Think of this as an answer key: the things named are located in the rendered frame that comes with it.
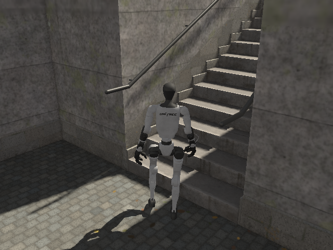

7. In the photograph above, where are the stairs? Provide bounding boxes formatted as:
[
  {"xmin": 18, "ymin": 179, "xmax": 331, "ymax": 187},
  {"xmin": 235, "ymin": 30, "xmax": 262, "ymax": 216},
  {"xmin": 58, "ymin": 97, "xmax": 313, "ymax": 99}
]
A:
[{"xmin": 128, "ymin": 7, "xmax": 263, "ymax": 224}]

